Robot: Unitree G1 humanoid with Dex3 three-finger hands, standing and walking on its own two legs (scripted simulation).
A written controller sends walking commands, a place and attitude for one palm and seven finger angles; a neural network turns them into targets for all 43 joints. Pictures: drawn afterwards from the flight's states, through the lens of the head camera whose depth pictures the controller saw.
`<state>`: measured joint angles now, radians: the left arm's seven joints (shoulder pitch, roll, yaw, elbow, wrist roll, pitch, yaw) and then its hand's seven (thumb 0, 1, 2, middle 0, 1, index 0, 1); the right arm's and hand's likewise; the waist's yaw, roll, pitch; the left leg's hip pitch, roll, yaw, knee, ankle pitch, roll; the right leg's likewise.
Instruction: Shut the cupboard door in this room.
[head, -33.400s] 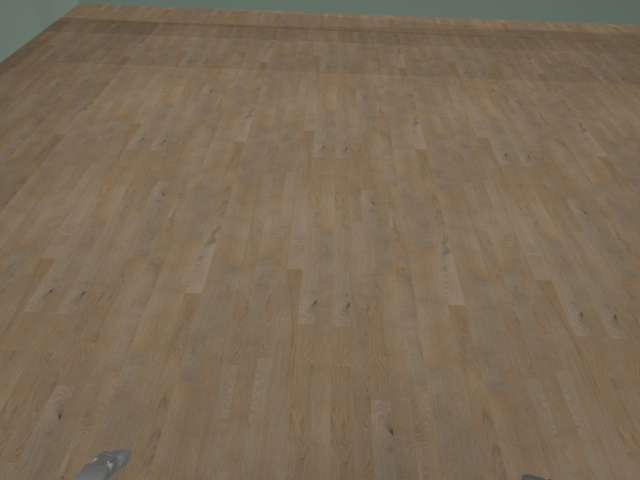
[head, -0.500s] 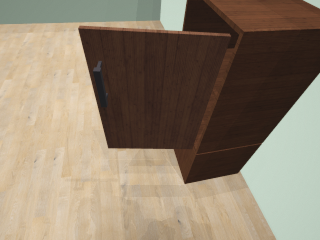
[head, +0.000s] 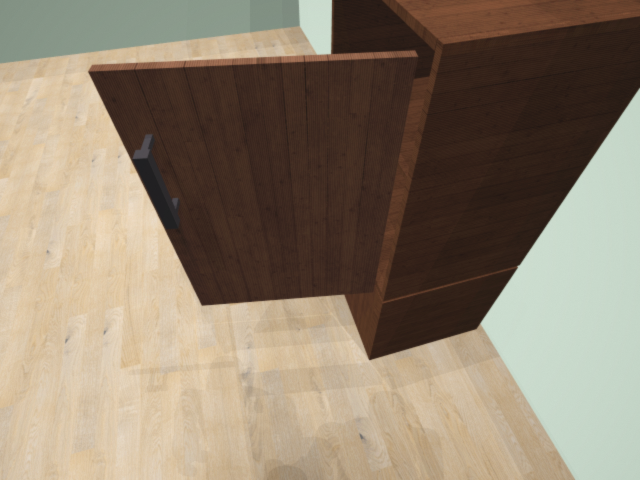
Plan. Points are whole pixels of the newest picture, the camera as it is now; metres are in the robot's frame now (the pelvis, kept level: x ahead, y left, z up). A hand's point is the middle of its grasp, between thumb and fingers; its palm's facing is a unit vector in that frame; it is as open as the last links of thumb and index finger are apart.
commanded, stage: come to a stop and stand still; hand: left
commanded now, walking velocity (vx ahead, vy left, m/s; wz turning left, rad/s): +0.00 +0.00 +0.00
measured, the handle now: (161, 183) +0.52 +0.26 +0.06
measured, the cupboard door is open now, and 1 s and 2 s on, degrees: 79 79 79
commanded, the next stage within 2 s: look again from close up in 0.20 s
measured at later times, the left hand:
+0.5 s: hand out of the picture -0.01 +0.20 -0.17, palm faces +0.02 -0.97 -0.23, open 7.4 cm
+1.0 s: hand out of the picture -0.01 +0.25 -0.17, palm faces -0.02 -0.97 -0.23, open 7.4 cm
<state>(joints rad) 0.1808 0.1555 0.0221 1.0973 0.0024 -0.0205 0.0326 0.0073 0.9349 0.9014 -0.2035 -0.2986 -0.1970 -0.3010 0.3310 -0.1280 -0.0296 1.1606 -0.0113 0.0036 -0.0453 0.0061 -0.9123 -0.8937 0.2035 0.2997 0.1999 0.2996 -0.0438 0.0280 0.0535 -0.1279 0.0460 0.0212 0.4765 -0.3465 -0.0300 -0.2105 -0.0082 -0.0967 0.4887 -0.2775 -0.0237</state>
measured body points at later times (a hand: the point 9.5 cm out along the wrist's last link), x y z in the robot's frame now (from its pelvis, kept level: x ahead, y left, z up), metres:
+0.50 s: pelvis -0.01 +0.01 +0.00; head +0.00 +0.01 +0.45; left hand -0.01 +0.25 -0.16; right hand +0.02 -0.24 -0.15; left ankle -0.06 +0.13 -0.74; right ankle -0.01 -0.10 -0.74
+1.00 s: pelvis -0.04 +0.05 +0.00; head -0.04 +0.06 +0.45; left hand -0.01 +0.30 -0.15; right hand -0.01 -0.18 -0.15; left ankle -0.06 +0.13 -0.74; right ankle -0.01 -0.10 -0.74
